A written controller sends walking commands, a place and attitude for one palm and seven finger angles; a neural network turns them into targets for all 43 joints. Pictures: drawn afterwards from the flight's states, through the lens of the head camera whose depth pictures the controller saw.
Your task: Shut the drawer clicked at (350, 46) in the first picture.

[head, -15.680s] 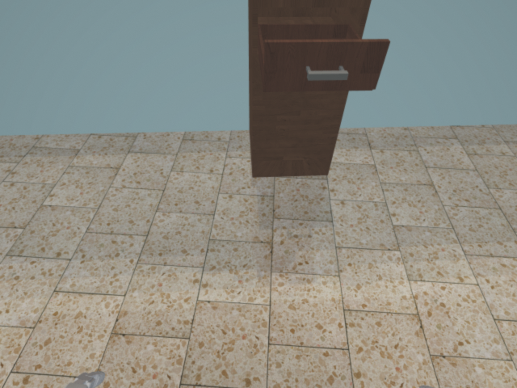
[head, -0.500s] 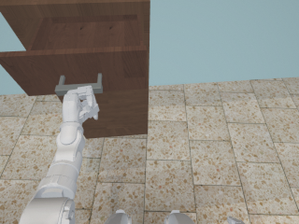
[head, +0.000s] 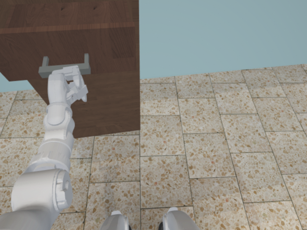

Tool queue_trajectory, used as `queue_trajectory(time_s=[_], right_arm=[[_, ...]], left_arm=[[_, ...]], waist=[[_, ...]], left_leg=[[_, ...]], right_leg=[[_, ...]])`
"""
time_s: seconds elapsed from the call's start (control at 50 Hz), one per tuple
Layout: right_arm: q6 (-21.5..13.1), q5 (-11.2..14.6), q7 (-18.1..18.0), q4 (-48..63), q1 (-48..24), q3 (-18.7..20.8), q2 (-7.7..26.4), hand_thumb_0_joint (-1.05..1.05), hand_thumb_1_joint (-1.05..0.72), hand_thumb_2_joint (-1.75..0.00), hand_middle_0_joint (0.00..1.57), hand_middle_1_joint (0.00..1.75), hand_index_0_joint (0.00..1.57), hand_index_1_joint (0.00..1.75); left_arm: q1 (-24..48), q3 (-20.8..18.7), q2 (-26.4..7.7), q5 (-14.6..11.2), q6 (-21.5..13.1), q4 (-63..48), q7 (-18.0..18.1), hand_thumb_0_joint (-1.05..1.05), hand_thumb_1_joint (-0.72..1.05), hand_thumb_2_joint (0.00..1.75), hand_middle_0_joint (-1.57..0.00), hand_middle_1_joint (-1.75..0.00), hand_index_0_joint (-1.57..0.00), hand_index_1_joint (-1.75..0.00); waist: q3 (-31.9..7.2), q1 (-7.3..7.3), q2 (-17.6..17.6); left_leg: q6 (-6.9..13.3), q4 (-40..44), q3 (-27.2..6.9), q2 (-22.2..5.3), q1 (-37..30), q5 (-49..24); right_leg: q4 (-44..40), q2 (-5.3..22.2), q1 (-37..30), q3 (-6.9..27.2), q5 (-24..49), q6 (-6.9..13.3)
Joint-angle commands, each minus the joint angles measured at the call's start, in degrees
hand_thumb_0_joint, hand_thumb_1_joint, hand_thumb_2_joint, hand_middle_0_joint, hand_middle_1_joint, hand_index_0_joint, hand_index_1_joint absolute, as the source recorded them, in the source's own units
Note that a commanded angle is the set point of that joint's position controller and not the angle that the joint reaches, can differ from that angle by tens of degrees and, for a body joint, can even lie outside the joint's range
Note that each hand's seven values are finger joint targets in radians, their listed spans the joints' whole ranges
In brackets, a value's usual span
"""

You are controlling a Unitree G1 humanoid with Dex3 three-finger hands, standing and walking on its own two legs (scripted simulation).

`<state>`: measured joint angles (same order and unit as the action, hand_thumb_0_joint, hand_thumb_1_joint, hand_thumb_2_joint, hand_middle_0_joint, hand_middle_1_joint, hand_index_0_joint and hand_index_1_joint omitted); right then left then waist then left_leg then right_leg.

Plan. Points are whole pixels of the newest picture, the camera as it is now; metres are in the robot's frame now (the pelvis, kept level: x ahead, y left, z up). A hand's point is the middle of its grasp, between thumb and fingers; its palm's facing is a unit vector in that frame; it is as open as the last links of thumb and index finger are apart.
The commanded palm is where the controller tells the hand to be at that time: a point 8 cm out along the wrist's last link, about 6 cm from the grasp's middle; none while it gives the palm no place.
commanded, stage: push the drawer shut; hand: left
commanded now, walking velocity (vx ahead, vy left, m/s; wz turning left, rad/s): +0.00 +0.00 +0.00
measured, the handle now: (66, 64) +0.55 +0.20 +0.07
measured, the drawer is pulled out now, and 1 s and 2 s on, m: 0.11 0.00 0.00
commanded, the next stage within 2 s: pull the fist back off the drawer in 1.28 s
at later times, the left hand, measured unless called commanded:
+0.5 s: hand (84, 73) +0.53 +0.15 +0.06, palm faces +0.11 -0.99 -0.04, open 3.5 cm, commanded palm +0.52 +0.20 +0.07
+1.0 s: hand (83, 56) +0.59 +0.16 +0.06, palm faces +0.10 -0.99 -0.03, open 3.7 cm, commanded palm +0.59 +0.20 +0.07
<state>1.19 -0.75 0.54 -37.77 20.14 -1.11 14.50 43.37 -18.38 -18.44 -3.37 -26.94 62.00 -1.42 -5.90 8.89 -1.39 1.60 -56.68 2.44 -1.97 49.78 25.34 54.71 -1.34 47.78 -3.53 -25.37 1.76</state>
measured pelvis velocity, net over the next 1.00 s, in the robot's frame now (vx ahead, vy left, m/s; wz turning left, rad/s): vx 0.01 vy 0.01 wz -0.02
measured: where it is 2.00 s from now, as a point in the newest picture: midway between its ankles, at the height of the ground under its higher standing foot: outside the picture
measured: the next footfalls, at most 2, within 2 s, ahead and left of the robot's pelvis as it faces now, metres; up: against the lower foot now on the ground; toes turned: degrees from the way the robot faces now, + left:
none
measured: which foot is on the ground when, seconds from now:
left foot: down 0.00-1.00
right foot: down 0.00-1.00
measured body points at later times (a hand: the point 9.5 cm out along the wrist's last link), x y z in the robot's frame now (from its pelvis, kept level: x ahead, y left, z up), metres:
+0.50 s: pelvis +0.00 +0.01 -0.01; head +0.13 +0.02 +0.42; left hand +0.51 +0.21 +0.06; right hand -0.02 -0.25 -0.12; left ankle +0.01 +0.10 -0.68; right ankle +0.01 -0.10 -0.68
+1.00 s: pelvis +0.01 +0.01 -0.02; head +0.18 +0.03 +0.40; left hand +0.58 +0.21 +0.06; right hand -0.06 -0.24 -0.11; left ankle +0.01 +0.10 -0.68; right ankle +0.01 -0.10 -0.68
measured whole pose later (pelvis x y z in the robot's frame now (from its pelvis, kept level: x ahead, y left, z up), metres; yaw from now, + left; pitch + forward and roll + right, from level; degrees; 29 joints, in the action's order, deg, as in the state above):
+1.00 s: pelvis +0.01 +0.01 -0.02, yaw -1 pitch +28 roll -5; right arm 3.4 -3.9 1.7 -36.8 26.0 -3.5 15.4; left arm 66.9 -25.5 -34.3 4.0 -22.9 78.3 -2.0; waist -5.5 16.7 -2.9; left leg 2.0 -61.4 0.3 -3.2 62.1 26.9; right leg 55.8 -2.7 58.1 -5.4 -25.3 1.5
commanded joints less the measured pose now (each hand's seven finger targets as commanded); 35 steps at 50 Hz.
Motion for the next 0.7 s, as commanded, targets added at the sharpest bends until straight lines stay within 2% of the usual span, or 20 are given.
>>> queue_trajectory(time_s=[0.0,0.04,0.08,0.12,0.14,0.16,0.2,0.24,0.26,0.28,0.3,0.34,0.36,0.42,0.44,0.48,0.56,0.58,0.62,0.68], right_arm=[[-0.9,-0.5,-0.7,3.3,7.8,3.4,9.4,0.0,-0.9,-0.9,0.2,0.3,0.2,0.3],[-0.8,-0.6,-0.7,3.3,8.3,3.5,9.5,0.0,-0.9,-0.9,0.2,0.3,0.2,0.3],[-0.7,-0.6,-0.5,3.1,8.6,3.6,9.5,0.0,-0.9,-0.9,0.2,0.3,0.2,0.3],[-0.5,-0.8,-0.5,2.8,9.3,3.5,9.8,0.0,-0.9,-0.9,0.2,0.3,0.2,0.3],[-0.4,-0.8,-0.4,2.8,9.3,3.5,9.6,0.0,-0.9,-0.9,0.2,0.3,0.2,0.3],[-0.4,-0.9,-0.3,2.6,9.5,3.5,9.7,0.0,-0.9,-0.9,0.2,0.3,0.2,0.3],[-0.3,-1.1,-0.4,2.5,10.3,3.4,10.1,0.0,-0.9,-0.9,0.2,0.3,0.2,0.3],[0.0,-1.1,-0.3,2.5,10.5,3.3,9.9,0.0,-0.9,-0.9,0.2,0.3,0.2,0.3],[0.1,-1.2,-0.2,2.4,10.8,3.4,10.0,0.0,-0.9,-0.9,0.2,0.3,0.2,0.3],[0.1,-1.3,-0.2,2.3,11.0,3.3,10.2,0.0,-0.9,-0.9,0.2,0.3,0.2,0.3],[0.1,-1.5,-0.2,2.2,11.3,3.4,10.3,0.0,-0.9,-0.9,0.2,0.3,0.2,0.3],[0.3,-1.5,-0.1,2.1,11.7,3.4,10.3,0.0,-0.9,-0.9,0.2,0.3,0.2,0.3],[0.3,-1.6,0.0,2.1,11.8,3.2,10.3,0.0,-0.9,-0.9,0.2,0.3,0.2,0.3],[0.5,-1.7,-0.1,1.7,12.7,3.2,10.8,0.0,-0.9,-0.9,0.2,0.3,0.2,0.3],[0.5,-1.8,-0.2,1.6,12.8,3.1,10.9,0.0,-0.9,-0.9,0.2,0.3,0.2,0.3],[0.5,-2.0,-0.1,1.4,13.1,3.0,10.9,0.0,-0.9,-0.9,0.2,0.3,0.2,0.3],[0.6,-2.4,-0.1,1.0,14.2,2.9,11.4,0.0,-0.9,-0.9,0.2,0.3,0.2,0.3],[0.5,-2.5,0.0,1.0,14.5,2.8,11.3,0.0,-0.9,-0.9,0.2,0.3,0.2,0.3],[0.7,-2.5,-0.1,0.7,15.2,2.6,11.7,0.0,-0.9,-0.9,0.2,0.3,0.2,0.3],[0.9,-2.8,0.0,0.6,16.0,2.6,11.7,0.0,-0.9,-0.9,0.2,0.3,0.2,0.3]], left_arm=[[32.9,-4.5,-17.4,-1.7,-5.3,-13.9,1.2,0.0,0.9,0.9,-1.4,-1.6,-1.4,-1.6],[33.9,-5.6,-18.8,-1.5,-5.5,-14.4,1.3,0.0,0.9,0.9,-1.4,-1.6,-1.4,-1.6],[34.4,-4.9,-17.8,-1.5,-5.4,-13.5,1.3,0.0,0.9,0.9,-1.4,-1.6,-1.4,-1.6],[36.1,-5.5,-19.4,-1.0,-5.6,-13.1,1.4,0.0,0.9,0.9,-1.4,-1.6,-1.4,-1.6],[36.3,-4.9,-18.6,-0.8,-5.5,-12.3,1.5,0.0,0.9,0.9,-1.4,-1.6,-1.4,-1.6],[38.2,-4.4,-18.1,-0.8,-5.6,-12.5,1.6,0.0,0.9,0.9,-1.4,-1.6,-1.4,-1.6],[38.4,-6.8,-21.6,-0.3,-5.8,-11.5,1.8,0.0,0.9,0.9,-1.4,-1.6,-1.4,-1.6],[40.6,-5.1,-20.4,0.2,-5.9,-11.6,1.6,0.0,0.9,0.9,-1.4,-1.6,-1.4,-1.6],[40.1,-5.6,-20.8,0.5,-5.9,-10.7,1.7,0.0,0.9,0.9,-1.4,-1.6,-1.4,-1.6],[41.3,-5.3,-20.7,0.5,-5.7,-10.1,1.8,0.0,0.9,0.9,-1.4,-1.6,-1.4,-1.6],[42.9,-5.8,-21.7,0.5,-5.9,-11.0,1.7,0.0,0.9,0.9,-1.4,-1.6,-1.4,-1.6],[43.1,-5.6,-21.5,1.0,-5.8,-9.8,1.9,0.0,0.9,0.9,-1.4,-1.6,-1.4,-1.6],[44.2,-4.7,-20.6,0.9,-5.6,-9.4,1.9,0.0,0.9,0.9,-1.4,-1.6,-1.4,-1.6],[46.4,-6.0,-23.1,1.5,-5.4,-7.9,2.2,0.0,0.9,0.9,-1.4,-1.6,-1.4,-1.6],[47.9,-6.1,-23.7,1.7,-5.4,-8.4,2.3,0.0,0.9,0.9,-1.4,-1.6,-1.4,-1.6],[49.6,-4.4,-22.1,1.9,-5.1,-7.4,2.3,0.0,0.9,0.9,-1.4,-1.6,-1.4,-1.6],[51.7,-5.3,-24.0,2.6,-4.7,-5.9,2.7,0.0,0.9,0.9,-1.4,-1.6,-1.4,-1.6],[52.6,-4.6,-23.4,2.8,-4.5,-5.9,2.7,0.0,0.9,0.9,-1.4,-1.6,-1.4,-1.6],[53.5,-5.6,-25.4,3.0,-4.0,-4.1,2.7,0.0,0.9,0.9,-1.4,-1.6,-1.4,-1.6],[55.8,-5.3,-25.8,3.6,-3.4,-4.5,2.7,0.0,0.9,0.9,-1.4,-1.6,-1.4,-1.6]], waist=[[-27.4,0.82,-4.2],[-28.9,0.79,-3.9],[-29.0,1.19,-4.3],[-29.2,1.56,-4.6],[-28.8,1.67,-5.1],[-28.4,2.44,-5.1],[-28.7,2.12,-4.8],[-29.1,2.89,-6.3],[-29.1,2.57,-6.1],[-28.8,3.38,-5.8],[-29.7,3.46,-6.8],[-30.6,3.56,-7.1],[-30.2,4.12,-7.2],[-29.7,4.85,-7.0],[-30.3,5.3,-8.1],[-29.9,6.04,-8.6],[-31.1,6.84,-9.1],[-31.6,7.01,-9.9],[-31.2,7.71,-8.6],[-32.5,8.28,-10.6]], left_leg=[[0.2,5.0,-3.8,1.4,-16.7,-18.4],[0.2,4.9,-4.0,1.3,-17.1,-19.0],[0.2,4.9,-3.9,1.2,-17.6,-19.2],[0.1,4.6,-4.3,1.1,-17.7,-19.9],[0.1,4.5,-4.2,1.1,-17.5,-19.7],[0.2,4.4,-4.4,1.0,-17.7,-19.0],[0.4,4.1,-4.4,1.1,-16.5,-18.9],[0.3,4.0,-4.6,1.0,-17.5,-19.4],[0.2,4.0,-4.8,1.0,-17.6,-19.5],[0.3,3.9,-4.8,0.9,-17.4,-19.3],[0.3,3.6,-5.0,0.9,-18.2,-20.1],[0.1,3.5,-5.3,0.7,-19.3,-20.9],[0.2,3.4,-5.4,0.7,-18.8,-20.2],[0.2,3.0,-5.7,0.6,-18.0,-19.8],[0.3,2.8,-5.8,0.6,-18.4,-20.1],[0.3,2.6,-6.1,0.6,-18.4,-19.6],[0.2,2.0,-6.7,0.3,-19.1,-20.8],[0.3,1.7,-6.6,0.4,-18.9,-20.7],[0.4,1.3,-6.8,0.3,-17.9,-21.0],[0.4,0.9,-7.0,0.2,-18.8,-22.7]], right_leg=[[-6.3,-0.7,-10.5,3.6,18.8,-1.1],[-6.2,-0.8,-10.9,3.6,19.2,-1.1],[-6.5,-0.9,-10.4,3.4,19.2,-1.2],[-6.0,-1.0,-9.4,3.4,19.3,-1.1],[-6.1,-1.0,-9.0,3.4,19.1,-1.1],[-6.2,-1.0,-8.0,3.2,18.2,-1.2],[-6.2,-1.1,-8.9,3.6,18.3,-1.1],[-6.1,-1.2,-7.8,3.5,18.3,-1.1],[-6.0,-1.2,-7.3,3.2,17.9,-1.0],[-6.2,-1.3,-6.8,3.2,17.6,-1.1],[-5.8,-1.3,-6.7,3.2,18.3,-1.0],[-5.7,-1.4,-5.7,2.9,18.1,-1.0],[-5.9,-1.5,-5.2,2.9,17.4,-1.1],[-5.8,-1.5,-4.1,2.8,16.7,-1.1],[-5.7,-1.5,-3.5,2.8,16.7,-1.1],[-5.8,-1.5,-2.3,2.7,15.9,-1.1],[-5.4,-1.6,-0.9,2.3,15.8,-1.1],[-5.3,-1.6,-0.8,2.4,15.8,-1.1],[-5.3,-1.6,-0.5,2.4,16.1,-1.1],[-5.1,-1.7,-0.4,2.2,17.2,-1.1]])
